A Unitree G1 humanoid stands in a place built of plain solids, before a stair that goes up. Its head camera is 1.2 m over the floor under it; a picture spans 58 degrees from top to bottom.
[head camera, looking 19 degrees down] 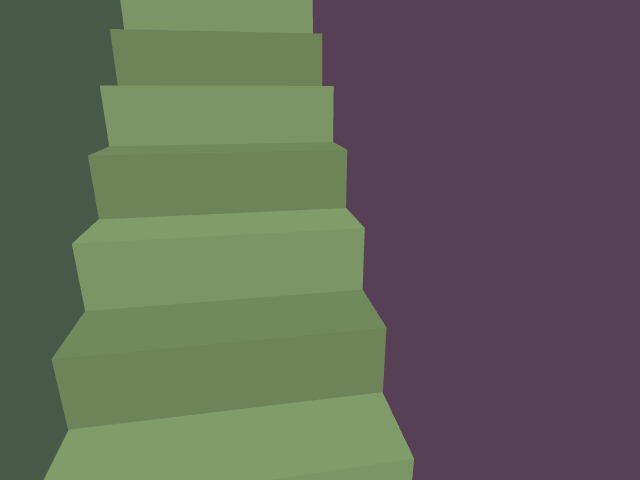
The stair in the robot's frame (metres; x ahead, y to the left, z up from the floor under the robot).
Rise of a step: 0.20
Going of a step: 0.24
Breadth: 0.81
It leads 10 degrees to the left of straight ahead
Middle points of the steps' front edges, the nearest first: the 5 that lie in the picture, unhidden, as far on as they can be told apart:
0.93 0.22 0.61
1.17 0.27 0.81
1.40 0.31 1.02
1.63 0.35 1.22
1.86 0.39 1.42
